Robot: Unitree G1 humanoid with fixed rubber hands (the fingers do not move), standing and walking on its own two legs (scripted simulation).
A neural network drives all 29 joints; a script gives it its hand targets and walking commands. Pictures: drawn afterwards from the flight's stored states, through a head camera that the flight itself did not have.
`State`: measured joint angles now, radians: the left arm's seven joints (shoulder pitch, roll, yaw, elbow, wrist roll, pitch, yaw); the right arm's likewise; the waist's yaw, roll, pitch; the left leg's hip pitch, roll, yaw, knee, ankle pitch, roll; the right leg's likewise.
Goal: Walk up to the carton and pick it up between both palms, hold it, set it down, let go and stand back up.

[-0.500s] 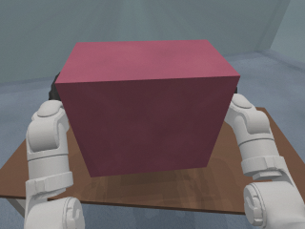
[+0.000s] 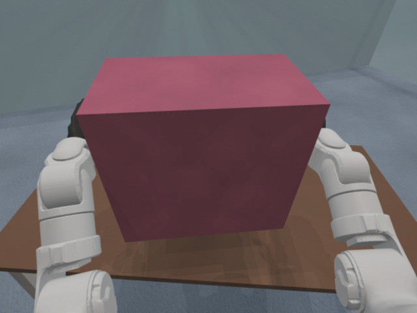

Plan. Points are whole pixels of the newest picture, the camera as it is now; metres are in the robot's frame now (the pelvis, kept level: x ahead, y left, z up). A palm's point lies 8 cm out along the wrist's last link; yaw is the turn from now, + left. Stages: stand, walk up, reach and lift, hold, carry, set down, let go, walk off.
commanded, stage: hold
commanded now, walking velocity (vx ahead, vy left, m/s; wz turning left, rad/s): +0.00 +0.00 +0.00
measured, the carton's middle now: (202, 150) +0.36 +0.00 +0.19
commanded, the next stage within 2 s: none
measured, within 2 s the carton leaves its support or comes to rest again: neither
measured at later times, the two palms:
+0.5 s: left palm (81, 140) +0.36 +0.20 +0.23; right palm (312, 130) +0.36 -0.20 +0.23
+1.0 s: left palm (82, 141) +0.36 +0.20 +0.23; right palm (312, 132) +0.36 -0.20 +0.23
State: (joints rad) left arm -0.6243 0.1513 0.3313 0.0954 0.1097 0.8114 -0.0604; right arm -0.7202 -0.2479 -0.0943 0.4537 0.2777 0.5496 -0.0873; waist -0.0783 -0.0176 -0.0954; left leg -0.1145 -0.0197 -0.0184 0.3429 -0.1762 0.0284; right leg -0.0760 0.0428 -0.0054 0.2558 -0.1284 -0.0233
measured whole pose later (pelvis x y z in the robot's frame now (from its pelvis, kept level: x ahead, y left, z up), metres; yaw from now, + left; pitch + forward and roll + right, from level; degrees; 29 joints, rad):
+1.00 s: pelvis +0.00 +0.00 +0.00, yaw +0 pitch -3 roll -1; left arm -0.63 0.16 0.33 0.11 0.11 0.81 -0.06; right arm -0.72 -0.25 -0.09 0.46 0.28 0.54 -0.09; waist -0.08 -0.02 -0.10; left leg -0.12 -0.02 -0.02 0.34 -0.17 0.03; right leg -0.08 0.04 -0.01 0.26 -0.13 -0.02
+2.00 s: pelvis +0.00 +0.00 +0.00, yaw +0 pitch -3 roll -1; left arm -0.62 0.15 0.33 0.08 0.11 0.82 -0.06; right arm -0.72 -0.25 -0.09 0.44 0.28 0.55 -0.09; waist -0.08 -0.02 -0.10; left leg -0.11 -0.02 -0.02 0.34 -0.18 0.03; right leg -0.07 0.04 0.00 0.26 -0.13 -0.02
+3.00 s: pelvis +0.00 +0.00 +0.00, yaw +0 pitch -3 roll -1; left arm -0.62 0.15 0.33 0.08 0.11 0.82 -0.06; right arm -0.72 -0.25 -0.09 0.44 0.28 0.56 -0.09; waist -0.08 -0.02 -0.10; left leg -0.11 -0.02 -0.02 0.34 -0.18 0.03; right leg -0.07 0.05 0.00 0.26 -0.13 -0.03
